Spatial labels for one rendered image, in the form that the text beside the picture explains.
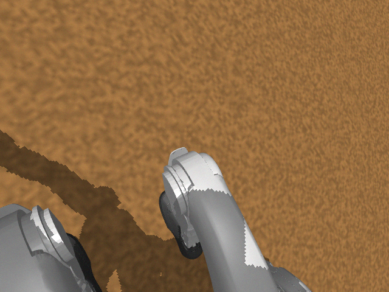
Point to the right robot hand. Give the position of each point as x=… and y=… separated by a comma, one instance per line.
x=286, y=281

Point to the left robot foot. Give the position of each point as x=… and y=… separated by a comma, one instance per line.
x=84, y=263

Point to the right robot foot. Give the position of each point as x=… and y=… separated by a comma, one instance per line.
x=173, y=226

